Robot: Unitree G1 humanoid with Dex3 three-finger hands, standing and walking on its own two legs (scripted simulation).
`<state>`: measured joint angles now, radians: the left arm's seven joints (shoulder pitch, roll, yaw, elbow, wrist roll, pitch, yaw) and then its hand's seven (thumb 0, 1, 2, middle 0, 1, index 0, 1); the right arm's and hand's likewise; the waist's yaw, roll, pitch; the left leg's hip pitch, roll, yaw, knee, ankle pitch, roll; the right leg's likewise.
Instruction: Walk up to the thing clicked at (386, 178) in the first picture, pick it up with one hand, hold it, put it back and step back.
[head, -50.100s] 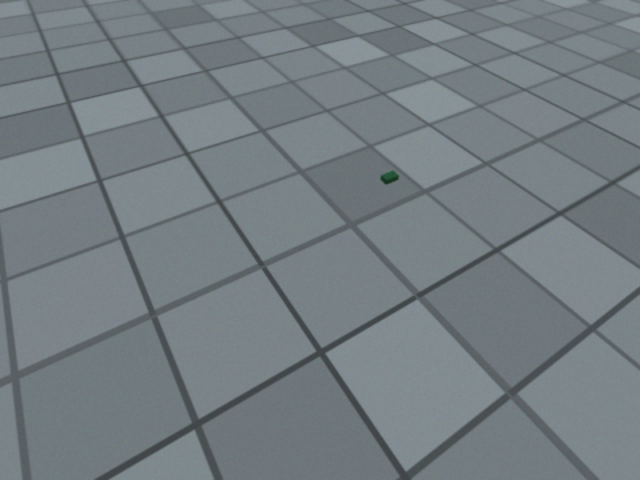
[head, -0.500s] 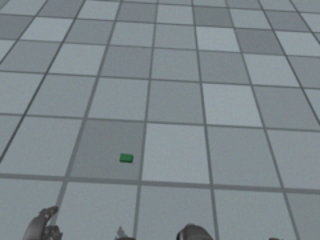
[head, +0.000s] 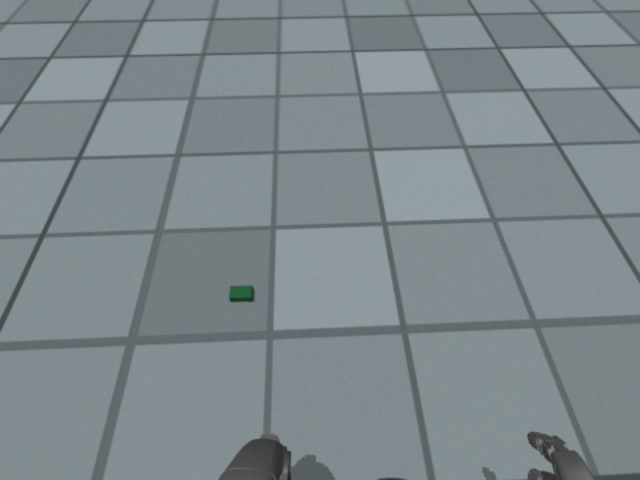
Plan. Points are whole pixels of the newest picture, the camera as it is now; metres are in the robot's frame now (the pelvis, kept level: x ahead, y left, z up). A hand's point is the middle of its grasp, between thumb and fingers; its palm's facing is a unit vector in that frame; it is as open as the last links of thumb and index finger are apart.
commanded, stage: step back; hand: left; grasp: from above
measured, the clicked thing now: (241, 293) +0.75 +0.29 -0.74
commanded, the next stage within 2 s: stand in 1.80 s
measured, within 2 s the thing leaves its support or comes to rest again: neither
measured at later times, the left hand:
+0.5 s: hand out of the picture -0.07 +0.26 -0.14, palm faces +0.04 -0.93 -0.37, open 7.4 cm
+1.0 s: hand out of the picture -0.26 +0.25 -0.14, palm faces +0.12 -0.91 -0.40, open 7.4 cm
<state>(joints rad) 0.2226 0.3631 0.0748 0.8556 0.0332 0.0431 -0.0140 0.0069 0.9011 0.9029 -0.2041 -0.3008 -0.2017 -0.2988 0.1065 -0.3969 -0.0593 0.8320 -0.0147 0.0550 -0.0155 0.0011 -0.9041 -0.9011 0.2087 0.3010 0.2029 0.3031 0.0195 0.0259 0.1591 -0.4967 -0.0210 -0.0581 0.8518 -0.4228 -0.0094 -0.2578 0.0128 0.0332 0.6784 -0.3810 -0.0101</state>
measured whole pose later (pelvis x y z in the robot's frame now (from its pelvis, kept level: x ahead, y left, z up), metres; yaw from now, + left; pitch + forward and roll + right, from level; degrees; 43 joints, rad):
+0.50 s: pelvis -0.16 -0.01 +0.01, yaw +2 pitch -2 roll -1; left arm 0.14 0.40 0.08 0.82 0.01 0.07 0.01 0.01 0.90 0.90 -0.20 -0.30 -0.20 -0.30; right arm 0.14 -0.36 -0.04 0.84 -0.04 0.02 -0.02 0.00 -0.90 -0.90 0.21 0.30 0.21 0.30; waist 0.01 -0.03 0.17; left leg -0.35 0.03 0.00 0.61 -0.22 0.02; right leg -0.39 0.07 0.12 1.09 -0.53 0.03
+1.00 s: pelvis -0.30 -0.04 +0.01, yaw +6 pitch -3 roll +1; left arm 0.21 0.40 0.07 0.93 0.03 0.03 -0.01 0.01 0.90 0.90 -0.20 -0.30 -0.20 -0.30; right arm 0.26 -0.36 -0.05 0.99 -0.04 0.01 0.02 0.00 -0.91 -0.90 0.21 0.30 0.20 0.30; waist 0.02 -0.03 0.07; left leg -0.23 -0.04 -0.01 0.60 -0.33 0.03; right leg -0.36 -0.05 0.02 0.79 -0.45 -0.01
